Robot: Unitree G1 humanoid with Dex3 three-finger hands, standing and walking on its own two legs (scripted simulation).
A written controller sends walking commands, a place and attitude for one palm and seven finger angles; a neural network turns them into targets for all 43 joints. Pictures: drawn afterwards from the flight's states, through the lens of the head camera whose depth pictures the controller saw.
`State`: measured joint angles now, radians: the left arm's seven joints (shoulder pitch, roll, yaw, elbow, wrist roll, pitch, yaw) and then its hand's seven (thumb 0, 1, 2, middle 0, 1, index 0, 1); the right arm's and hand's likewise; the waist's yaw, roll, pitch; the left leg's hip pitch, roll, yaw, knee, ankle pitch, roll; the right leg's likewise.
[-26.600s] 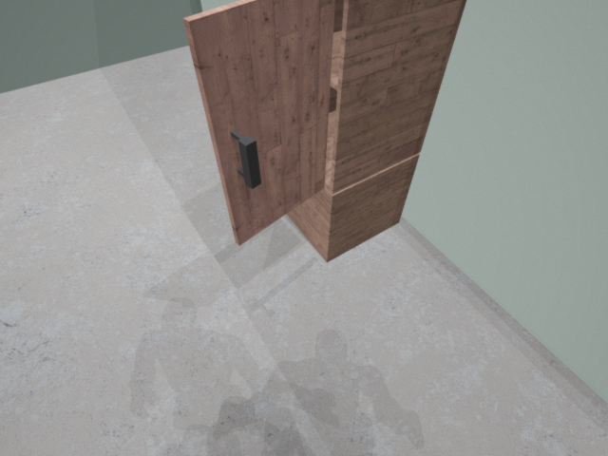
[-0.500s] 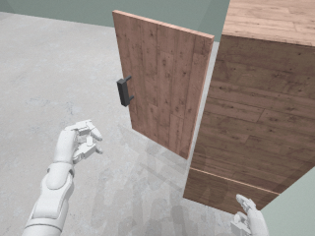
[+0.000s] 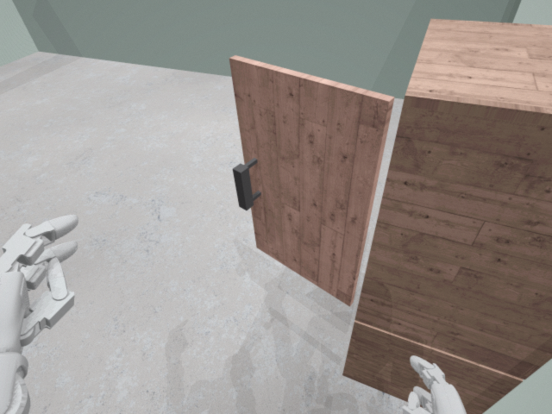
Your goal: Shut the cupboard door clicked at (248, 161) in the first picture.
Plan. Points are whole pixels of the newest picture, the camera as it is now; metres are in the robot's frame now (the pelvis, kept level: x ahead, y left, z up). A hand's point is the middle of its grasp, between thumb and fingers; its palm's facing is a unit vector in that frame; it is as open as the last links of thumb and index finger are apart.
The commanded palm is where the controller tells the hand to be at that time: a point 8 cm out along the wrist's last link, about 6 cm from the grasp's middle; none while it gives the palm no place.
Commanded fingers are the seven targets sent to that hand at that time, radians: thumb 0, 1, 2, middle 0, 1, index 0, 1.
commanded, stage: draw the hand back to the body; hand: left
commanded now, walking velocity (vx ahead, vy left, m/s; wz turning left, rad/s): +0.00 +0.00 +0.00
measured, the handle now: (249, 183) +0.64 +0.16 -0.04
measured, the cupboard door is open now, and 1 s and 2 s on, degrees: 74 74 74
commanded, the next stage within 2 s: step back with the hand held close in 0.38 s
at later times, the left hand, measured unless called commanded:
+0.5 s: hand (65, 303) +0.18 +0.25 +0.17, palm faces +0.44 -0.79 -0.41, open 7.4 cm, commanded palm +0.13 +0.29 +0.17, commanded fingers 0.00 0.90 0.90 -0.20 -0.30 -0.20 -0.30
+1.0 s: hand (35, 314) +0.17 +0.28 +0.16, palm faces +0.37 -0.78 -0.51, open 7.4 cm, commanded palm +0.10 +0.32 +0.17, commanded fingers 0.00 0.90 0.90 -0.20 -0.30 -0.20 -0.30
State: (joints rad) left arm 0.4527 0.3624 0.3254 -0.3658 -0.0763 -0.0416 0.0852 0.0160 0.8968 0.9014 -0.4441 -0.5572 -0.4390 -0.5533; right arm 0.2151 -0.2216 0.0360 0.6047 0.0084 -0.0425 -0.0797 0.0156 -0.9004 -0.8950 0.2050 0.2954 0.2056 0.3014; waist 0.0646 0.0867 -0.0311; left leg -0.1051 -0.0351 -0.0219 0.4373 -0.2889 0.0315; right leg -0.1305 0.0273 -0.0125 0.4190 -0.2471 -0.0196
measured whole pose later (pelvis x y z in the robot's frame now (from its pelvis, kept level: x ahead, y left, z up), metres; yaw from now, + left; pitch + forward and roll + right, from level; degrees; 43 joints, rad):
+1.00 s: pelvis -0.05 +0.02 -0.01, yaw -3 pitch +1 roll +0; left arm 0.54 0.45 0.44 -0.44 -0.06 -0.18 0.13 0.01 0.89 0.90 -0.21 -0.30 -0.21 -0.30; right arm 0.18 -0.23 -0.01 0.53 0.02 0.04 -0.09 0.01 -0.90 -0.89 0.20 0.30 0.20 0.30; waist -0.01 0.02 -0.03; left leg -0.30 -0.06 0.04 0.54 -0.26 0.07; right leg -0.35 0.01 0.04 0.53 -0.21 0.02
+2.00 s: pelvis -0.23 +0.00 -0.02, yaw -5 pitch +0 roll -3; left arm 0.59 0.53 0.47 -0.61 -0.09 -0.28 0.10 0.01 0.89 0.90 -0.22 -0.30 -0.21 -0.30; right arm 0.18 -0.16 0.02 0.63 0.00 -0.06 -0.08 0.01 -0.90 -0.89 0.21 0.30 0.21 0.30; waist -0.03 -0.01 -0.03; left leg -0.52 0.09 0.04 0.47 0.00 0.00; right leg -0.07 0.06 -0.01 0.51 -0.44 0.00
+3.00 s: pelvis -0.24 +0.05 -0.01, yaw -7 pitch +2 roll -1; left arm 0.60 0.52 0.51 -0.58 -0.07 -0.23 0.17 0.01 0.89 0.90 -0.22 -0.30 -0.21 -0.30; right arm 0.19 -0.18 0.02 0.56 0.01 -0.08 -0.07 0.01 -0.90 -0.89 0.20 0.30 0.21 0.30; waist -0.05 -0.01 -0.01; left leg -0.37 0.06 0.04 0.55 -0.21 -0.02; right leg -0.16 0.01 -0.07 0.50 -0.37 -0.02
